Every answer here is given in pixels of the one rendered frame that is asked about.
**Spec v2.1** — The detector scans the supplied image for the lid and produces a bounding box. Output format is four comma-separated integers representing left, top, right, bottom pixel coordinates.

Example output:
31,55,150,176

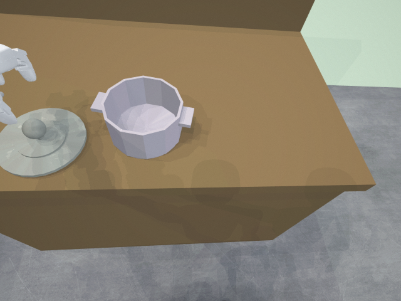
0,108,86,177

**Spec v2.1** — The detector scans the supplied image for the knob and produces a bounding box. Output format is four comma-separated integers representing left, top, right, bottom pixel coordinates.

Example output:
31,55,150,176
21,119,46,139

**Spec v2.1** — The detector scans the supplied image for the robot left hand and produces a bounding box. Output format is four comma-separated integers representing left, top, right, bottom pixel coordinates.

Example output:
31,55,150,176
0,44,36,125

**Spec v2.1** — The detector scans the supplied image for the table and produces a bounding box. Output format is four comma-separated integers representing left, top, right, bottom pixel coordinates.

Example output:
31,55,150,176
0,0,376,251

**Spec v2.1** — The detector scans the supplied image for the pot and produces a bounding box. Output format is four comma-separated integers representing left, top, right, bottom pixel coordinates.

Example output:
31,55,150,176
90,76,194,159

